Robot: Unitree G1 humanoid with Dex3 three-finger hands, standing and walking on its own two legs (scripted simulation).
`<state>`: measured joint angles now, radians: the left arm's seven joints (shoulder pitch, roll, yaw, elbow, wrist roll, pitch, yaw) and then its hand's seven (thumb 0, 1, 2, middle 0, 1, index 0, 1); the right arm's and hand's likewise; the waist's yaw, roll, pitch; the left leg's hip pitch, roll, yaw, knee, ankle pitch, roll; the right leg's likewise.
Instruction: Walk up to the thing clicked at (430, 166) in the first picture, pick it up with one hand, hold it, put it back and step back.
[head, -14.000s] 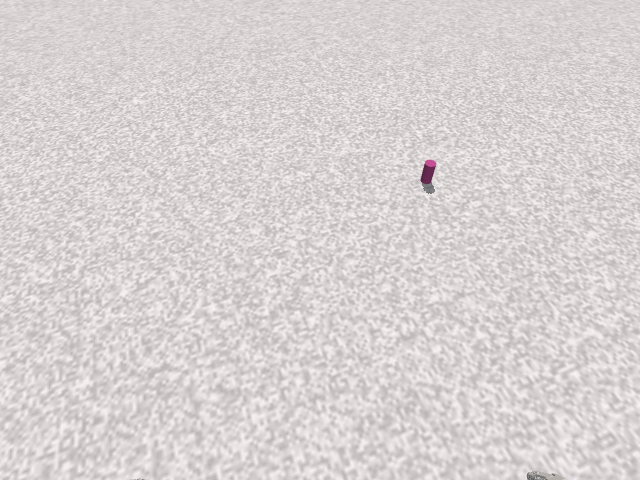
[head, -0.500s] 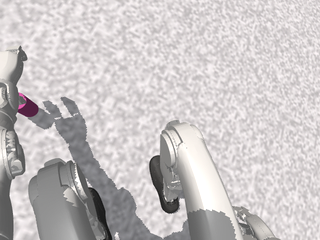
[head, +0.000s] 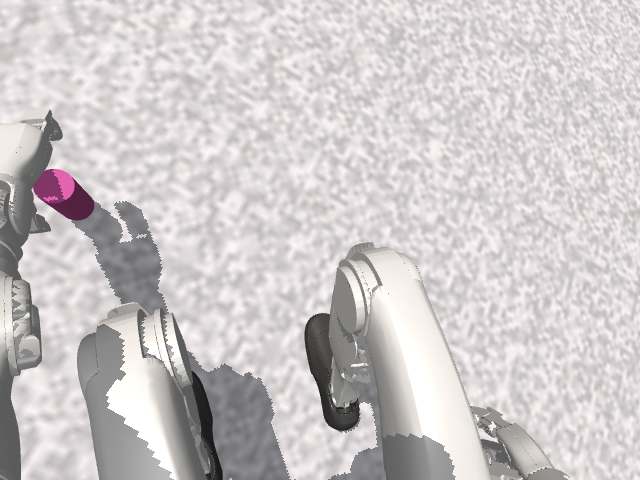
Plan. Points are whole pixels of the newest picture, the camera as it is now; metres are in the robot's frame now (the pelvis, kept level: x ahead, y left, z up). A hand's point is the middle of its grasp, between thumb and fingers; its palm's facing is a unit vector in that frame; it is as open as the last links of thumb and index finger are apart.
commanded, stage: rest palm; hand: left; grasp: from above
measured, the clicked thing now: (66, 196) +0.51 +0.25 -0.29
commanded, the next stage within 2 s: close in 0.72 s
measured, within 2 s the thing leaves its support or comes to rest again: neither
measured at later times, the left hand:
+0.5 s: hand (50, 194) +0.50 +0.26 -0.23, palm faces -0.45 -0.08 -0.89, open 13.1 cm
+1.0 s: hand (55, 200) +0.49 +0.26 -0.25, palm faces -0.45 -0.09 -0.89, open 12.1 cm
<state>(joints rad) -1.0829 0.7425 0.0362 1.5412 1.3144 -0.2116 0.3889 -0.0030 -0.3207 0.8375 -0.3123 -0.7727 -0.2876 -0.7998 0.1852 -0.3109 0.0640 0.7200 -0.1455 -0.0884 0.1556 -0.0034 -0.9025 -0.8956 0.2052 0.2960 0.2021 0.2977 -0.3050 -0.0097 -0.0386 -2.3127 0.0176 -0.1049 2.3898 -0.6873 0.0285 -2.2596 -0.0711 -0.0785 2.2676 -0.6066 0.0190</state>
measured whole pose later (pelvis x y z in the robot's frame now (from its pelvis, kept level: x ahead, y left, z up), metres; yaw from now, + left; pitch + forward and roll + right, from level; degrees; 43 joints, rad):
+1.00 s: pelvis +0.00 +0.00 -0.04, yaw -4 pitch +30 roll -12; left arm -1.09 0.92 0.17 1.72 1.37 -0.22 0.56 0.00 -0.21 0.88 -0.35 -0.78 -0.32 -0.82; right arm 0.18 -0.33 0.18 0.70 -0.25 -0.20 0.28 0.00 -0.90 -0.90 0.20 0.30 0.20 0.30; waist -0.40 -0.07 0.11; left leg -2.36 0.03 -0.17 2.54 -0.72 0.03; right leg -2.29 -0.04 -0.13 2.36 -0.60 0.04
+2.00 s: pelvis +0.00 +0.00 -0.03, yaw -5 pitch +30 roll -13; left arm -1.09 0.94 0.16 1.74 1.35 -0.21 0.58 0.01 0.21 0.53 -0.67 -0.73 -0.67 -0.68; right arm 0.17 -0.34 0.21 0.69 -0.25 -0.23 0.30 0.00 -0.90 -0.90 0.20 0.30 0.20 0.30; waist -0.40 -0.08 0.12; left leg -2.36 0.03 -0.20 2.54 -0.72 0.03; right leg -2.28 -0.03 -0.14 2.35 -0.60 0.04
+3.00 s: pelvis +0.01 +0.00 -0.01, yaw -2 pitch +34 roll -10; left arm -0.99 0.77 0.12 1.43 1.26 -0.13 0.40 0.07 0.32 0.43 -0.97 -0.64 -0.78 -0.54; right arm 0.20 -0.33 0.08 0.70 -0.17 -0.15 0.29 0.00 -0.91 -0.90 0.20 0.30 0.20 0.30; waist -0.32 0.01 0.00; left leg -2.34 0.02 -0.14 2.44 -0.72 0.02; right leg -2.28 -0.05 -0.10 2.30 -0.61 0.02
